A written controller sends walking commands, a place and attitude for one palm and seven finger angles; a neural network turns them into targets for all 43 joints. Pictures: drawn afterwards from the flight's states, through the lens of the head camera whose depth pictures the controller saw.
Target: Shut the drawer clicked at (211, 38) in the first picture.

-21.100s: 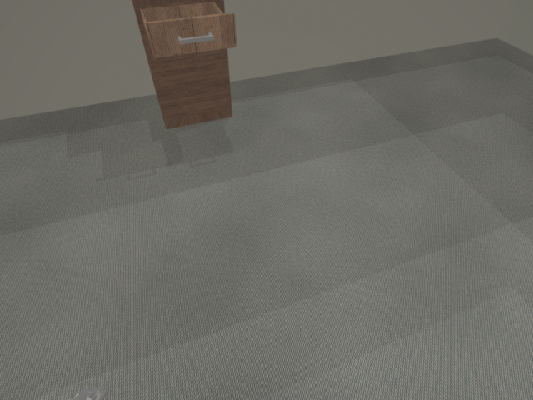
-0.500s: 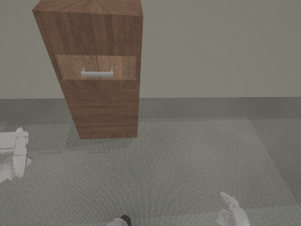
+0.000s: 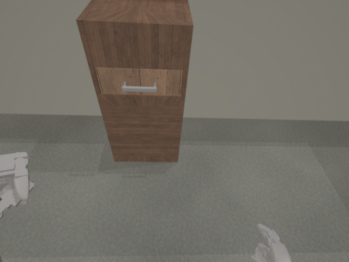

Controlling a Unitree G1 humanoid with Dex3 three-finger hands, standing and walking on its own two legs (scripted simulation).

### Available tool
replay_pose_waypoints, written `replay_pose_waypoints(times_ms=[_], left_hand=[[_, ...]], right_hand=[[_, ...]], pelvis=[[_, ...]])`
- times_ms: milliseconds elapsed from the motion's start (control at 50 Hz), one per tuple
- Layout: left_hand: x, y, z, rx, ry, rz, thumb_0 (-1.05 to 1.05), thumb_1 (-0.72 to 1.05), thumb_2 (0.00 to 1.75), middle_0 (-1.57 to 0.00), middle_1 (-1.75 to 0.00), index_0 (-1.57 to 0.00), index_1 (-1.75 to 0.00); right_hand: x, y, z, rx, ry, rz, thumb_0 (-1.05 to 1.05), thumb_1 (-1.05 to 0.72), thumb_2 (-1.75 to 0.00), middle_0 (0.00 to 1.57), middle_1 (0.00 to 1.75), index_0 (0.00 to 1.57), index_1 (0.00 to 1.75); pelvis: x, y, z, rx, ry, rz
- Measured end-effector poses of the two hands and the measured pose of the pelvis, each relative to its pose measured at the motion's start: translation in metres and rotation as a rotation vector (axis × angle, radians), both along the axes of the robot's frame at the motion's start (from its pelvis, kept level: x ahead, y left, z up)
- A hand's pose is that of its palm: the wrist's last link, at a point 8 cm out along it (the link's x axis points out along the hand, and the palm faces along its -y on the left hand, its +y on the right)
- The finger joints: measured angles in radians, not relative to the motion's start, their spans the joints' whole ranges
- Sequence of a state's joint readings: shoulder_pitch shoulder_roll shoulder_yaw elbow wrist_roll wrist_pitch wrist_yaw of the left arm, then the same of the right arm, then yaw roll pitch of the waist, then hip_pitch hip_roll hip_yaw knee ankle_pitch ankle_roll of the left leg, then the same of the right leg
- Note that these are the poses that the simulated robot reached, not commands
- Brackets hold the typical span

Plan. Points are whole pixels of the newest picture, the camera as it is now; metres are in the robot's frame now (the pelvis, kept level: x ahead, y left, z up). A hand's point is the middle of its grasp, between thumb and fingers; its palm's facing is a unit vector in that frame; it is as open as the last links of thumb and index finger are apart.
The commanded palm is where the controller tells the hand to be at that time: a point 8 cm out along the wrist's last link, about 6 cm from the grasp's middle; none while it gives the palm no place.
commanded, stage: stop stepping back and stand still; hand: left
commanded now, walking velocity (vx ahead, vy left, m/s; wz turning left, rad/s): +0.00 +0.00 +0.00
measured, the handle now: (139, 86) +0.84 +0.22 -0.11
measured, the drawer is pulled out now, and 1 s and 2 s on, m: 0.00 0.00 0.00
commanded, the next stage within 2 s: let the arm hang, fingers relaxed in 0.24 s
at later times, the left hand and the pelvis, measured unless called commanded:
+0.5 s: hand (71, 248) +0.16 +0.24 -0.06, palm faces +0.11 -0.90 -0.42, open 3.1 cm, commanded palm none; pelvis -0.02 -0.01 +0.00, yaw +1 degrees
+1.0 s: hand out of the picture -0.06 +0.18 -0.15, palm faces +0.04 -0.96 -0.26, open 6.1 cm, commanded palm none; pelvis -0.01 -0.02 +0.01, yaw +1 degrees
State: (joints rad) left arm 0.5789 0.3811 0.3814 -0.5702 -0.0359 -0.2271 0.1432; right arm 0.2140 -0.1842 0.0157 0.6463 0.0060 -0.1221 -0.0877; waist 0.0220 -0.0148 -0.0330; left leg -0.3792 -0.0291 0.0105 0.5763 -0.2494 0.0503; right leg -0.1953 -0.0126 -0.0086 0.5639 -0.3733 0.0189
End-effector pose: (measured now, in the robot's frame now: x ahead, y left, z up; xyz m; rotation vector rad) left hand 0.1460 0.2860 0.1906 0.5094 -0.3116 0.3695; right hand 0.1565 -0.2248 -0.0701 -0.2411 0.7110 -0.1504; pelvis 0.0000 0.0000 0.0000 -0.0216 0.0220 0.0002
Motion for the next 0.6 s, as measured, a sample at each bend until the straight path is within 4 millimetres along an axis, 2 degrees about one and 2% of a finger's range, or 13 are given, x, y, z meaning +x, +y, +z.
replay_pose_waypoints(times_ms=[60,160,220,280,340,360,400,440,460,520,560,600], left_hand=[[0.005,0.007,-0.008,-0.031,0.062,0.029,0.01,0.89,0.90,-1.41,-1.60,-1.41,-1.60],[0.000,-0.015,-0.001,0.005,0.109,-0.044,0.01,0.89,0.90,-1.40,-1.60,-1.41,-1.60],[-0.005,-0.023,0.003,0.025,0.127,-0.073,0.01,0.89,0.90,-1.40,-1.60,-1.41,-1.60],[-0.010,-0.020,0.004,0.028,0.133,-0.055,0.01,0.89,0.90,-1.40,-1.60,-1.41,-1.60],[-0.008,-0.012,-0.002,0.007,0.133,-0.013,0.01,0.89,0.90,-1.40,-1.60,-1.41,-1.60],[-0.004,-0.009,-0.011,0.010,0.158,-0.010,0.01,0.89,0.90,-1.40,-1.60,-1.41,-1.60],[0.009,0.003,-0.058,-0.038,0.329,0.015,0.00,0.89,0.90,-1.40,-1.59,-1.41,-1.59],[0.013,0.010,-0.123,-0.134,0.572,0.072,0.00,0.90,0.90,-1.38,-1.58,-1.39,-1.57],[0.009,0.010,-0.156,-0.187,0.701,0.099,0.00,0.90,0.90,-1.36,-1.56,-1.37,-1.56],[-0.024,-0.010,-0.238,-0.321,1.046,0.133,0.00,0.91,0.90,-1.29,-1.49,-1.30,-1.49],[-0.054,-0.032,-0.277,-0.396,1.224,0.126,0.00,0.91,0.90,-1.23,-1.43,-1.24,-1.43],[-0.085,-0.054,-0.306,-0.467,1.371,0.113,0.01,0.91,0.90,-1.16,-1.37,-1.17,-1.36]], right_hand=[[0.003,0.013,0.006,0.026,-0.022,0.026,0.01,-0.90,-0.90,0.21,0.30,0.20,0.30],[0.000,0.021,0.016,0.070,-0.070,0.055,0.01,-0.90,-0.90,0.21,0.30,0.20,0.30],[-0.004,0.015,0.012,0.069,-0.048,0.050,0.01,-0.90,-0.90,0.21,0.30,0.20,0.30],[-0.011,0.003,0.004,0.054,-0.002,0.018,0.01,-0.90,-0.90,0.21,0.30,0.21,0.30],[-0.017,-0.009,-0.002,0.027,0.042,-0.020,0.01,-0.90,-0.90,0.21,0.30,0.20,0.30],[-0.019,-0.014,-0.006,0.027,0.050,-0.008,0.01,-0.90,-0.90,0.21,0.30,0.20,0.30],[-0.021,-0.024,-0.020,0.026,0.102,0.023,0.01,-0.90,-0.90,0.21,0.30,0.20,0.30],[-0.026,-0.035,-0.034,0.018,0.161,0.031,0.01,-0.90,-0.90,0.21,0.30,0.20,0.30],[-0.030,-0.040,-0.038,0.015,0.185,0.026,0.01,-0.90,-0.90,0.21,0.30,0.20,0.30],[-0.047,-0.051,-0.043,0.009,0.249,-0.007,0.01,-0.90,-0.90,0.21,0.30,0.20,0.30],[-0.062,-0.056,-0.042,-0.002,0.301,-0.030,0.01,-0.90,-0.90,0.21,0.30,0.20,0.30],[-0.079,-0.060,-0.042,-0.015,0.364,-0.050,0.01,-0.91,-0.90,0.21,0.30,0.20,0.30]], pelvis=[[-0.007,0.001,0.006,0.020,-0.009,-0.012],[-0.014,-0.004,0.010,0.027,-0.007,-0.021],[-0.015,-0.005,0.010,0.006,-0.008,-0.007],[-0.011,-0.006,0.009,-0.011,-0.007,-0.007],[-0.007,-0.005,0.009,-0.007,-0.018,-0.008],[-0.006,-0.004,0.008,-0.007,-0.012,-0.002],[-0.008,-0.002,0.004,0.003,-0.006,0.014],[-0.012,-0.002,-0.001,0.020,-0.006,0.020],[-0.014,-0.003,-0.002,0.022,-0.011,0.022],[-0.016,-0.008,-0.002,0.022,-0.029,0.023],[-0.016,-0.011,0.000,0.020,-0.040,0.024],[-0.016,-0.014,0.001,0.017,-0.049,0.025]])
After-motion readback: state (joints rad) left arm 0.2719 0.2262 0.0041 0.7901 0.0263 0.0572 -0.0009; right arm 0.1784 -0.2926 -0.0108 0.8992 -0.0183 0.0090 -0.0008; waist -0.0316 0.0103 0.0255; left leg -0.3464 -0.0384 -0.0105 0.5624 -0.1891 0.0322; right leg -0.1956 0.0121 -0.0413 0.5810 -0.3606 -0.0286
